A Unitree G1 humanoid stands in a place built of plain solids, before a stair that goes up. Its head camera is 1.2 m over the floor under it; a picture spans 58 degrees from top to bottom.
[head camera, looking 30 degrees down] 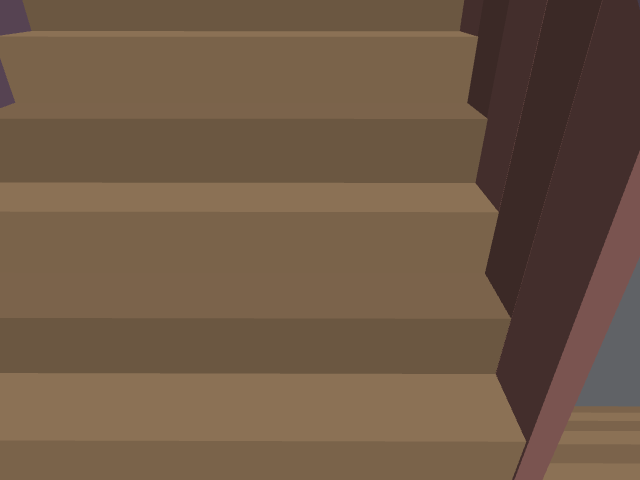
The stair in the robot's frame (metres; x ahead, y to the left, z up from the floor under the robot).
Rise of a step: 0.21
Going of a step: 0.22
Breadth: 1.60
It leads straight ahead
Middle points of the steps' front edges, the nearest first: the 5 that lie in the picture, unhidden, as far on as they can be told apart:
0.69 0.28 0.22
0.91 0.28 0.43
1.13 0.28 0.64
1.35 0.28 0.85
1.57 0.28 1.07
